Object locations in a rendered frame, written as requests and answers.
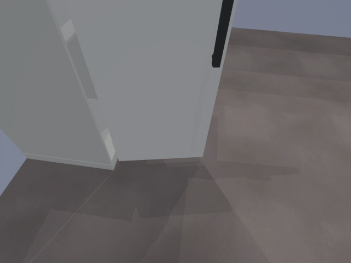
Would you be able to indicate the fridge door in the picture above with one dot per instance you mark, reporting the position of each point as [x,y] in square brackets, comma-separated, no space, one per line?
[150,62]

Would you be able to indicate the handle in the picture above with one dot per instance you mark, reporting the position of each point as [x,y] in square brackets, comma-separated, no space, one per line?
[224,19]

